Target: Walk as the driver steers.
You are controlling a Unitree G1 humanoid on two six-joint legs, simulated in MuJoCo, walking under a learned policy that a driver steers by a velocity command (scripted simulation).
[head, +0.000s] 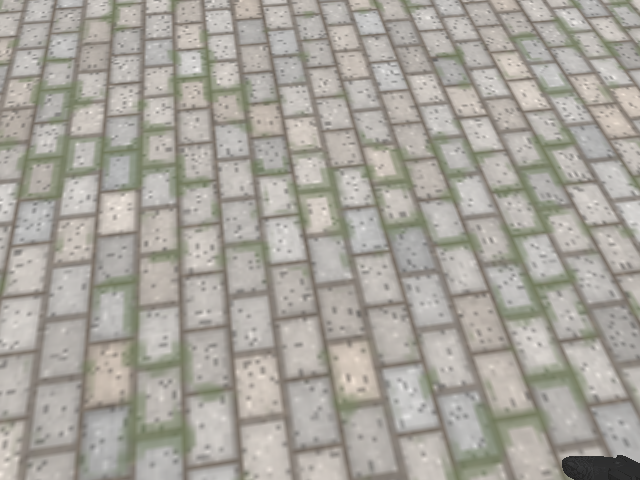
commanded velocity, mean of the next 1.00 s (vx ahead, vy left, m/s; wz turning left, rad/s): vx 0.17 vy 0.00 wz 0.11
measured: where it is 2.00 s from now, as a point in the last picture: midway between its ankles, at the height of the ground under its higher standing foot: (193, 281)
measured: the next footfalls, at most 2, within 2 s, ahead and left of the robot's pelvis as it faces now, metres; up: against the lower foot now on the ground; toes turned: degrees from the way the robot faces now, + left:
right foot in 0.32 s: +0.03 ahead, -0.16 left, +0.00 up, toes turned -17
left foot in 0.92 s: +0.09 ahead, +0.12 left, +0.00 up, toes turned +18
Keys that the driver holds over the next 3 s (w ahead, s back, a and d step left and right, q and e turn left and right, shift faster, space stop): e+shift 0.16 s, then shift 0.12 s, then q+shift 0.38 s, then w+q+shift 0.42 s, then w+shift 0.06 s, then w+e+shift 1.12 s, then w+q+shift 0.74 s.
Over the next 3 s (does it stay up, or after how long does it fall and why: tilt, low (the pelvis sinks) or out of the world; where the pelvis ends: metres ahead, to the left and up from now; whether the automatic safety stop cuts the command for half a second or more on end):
stays up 1.78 0.04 0.00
